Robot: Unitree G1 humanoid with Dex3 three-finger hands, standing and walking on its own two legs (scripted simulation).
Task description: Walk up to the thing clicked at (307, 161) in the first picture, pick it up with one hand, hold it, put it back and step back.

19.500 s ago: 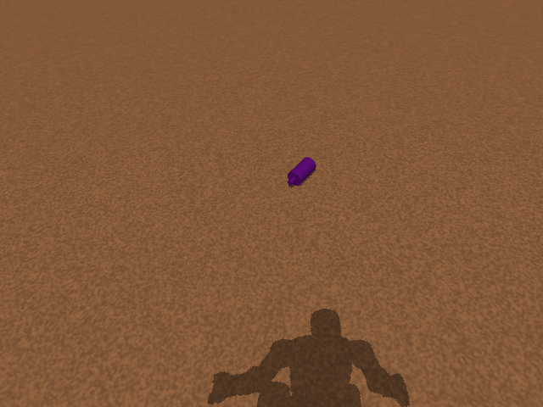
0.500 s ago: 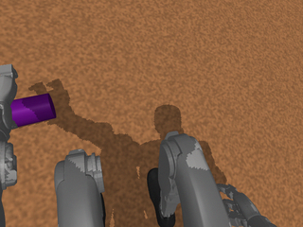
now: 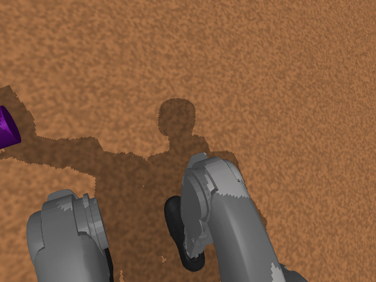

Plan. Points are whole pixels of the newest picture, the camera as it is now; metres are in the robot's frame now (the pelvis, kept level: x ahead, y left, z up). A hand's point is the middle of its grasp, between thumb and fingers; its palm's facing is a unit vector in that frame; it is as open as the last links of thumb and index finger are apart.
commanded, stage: rest palm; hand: left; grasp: from above
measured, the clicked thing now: out of the picture +0.44 +0.36 -0.26
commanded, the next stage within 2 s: close in 0.70 s
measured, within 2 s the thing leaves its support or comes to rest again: neither
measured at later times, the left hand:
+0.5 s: hand out of the picture +0.43 +0.33 -0.24, palm faces -0.45 -0.17 -0.88, open 13.9 cm
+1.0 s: hand out of the picture +0.44 +0.33 -0.25, palm faces -0.44 -0.18 -0.88, open 13.2 cm
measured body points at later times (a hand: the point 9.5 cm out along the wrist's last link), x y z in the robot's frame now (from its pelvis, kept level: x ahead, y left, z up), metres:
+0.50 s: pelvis +0.00 +0.00 +0.00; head +0.27 +0.12 +0.33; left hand +0.45 +0.34 -0.19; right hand +0.04 -0.26 -0.06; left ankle +0.06 +0.12 -0.27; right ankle +0.11 -0.11 -0.27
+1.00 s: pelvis +0.00 +0.00 +0.00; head +0.28 +0.12 +0.33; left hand +0.46 +0.34 -0.20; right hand +0.05 -0.25 -0.06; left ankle +0.06 +0.12 -0.27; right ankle +0.11 -0.11 -0.27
